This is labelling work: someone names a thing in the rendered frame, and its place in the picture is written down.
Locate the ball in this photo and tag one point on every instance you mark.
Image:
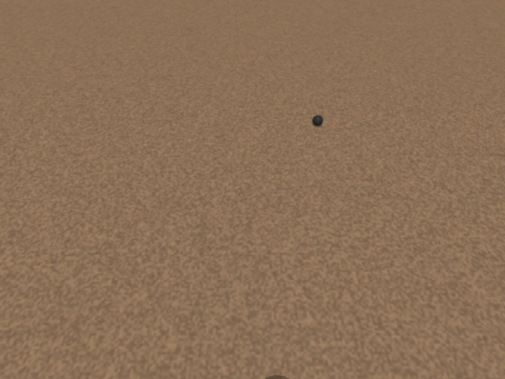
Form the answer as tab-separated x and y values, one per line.
317	120

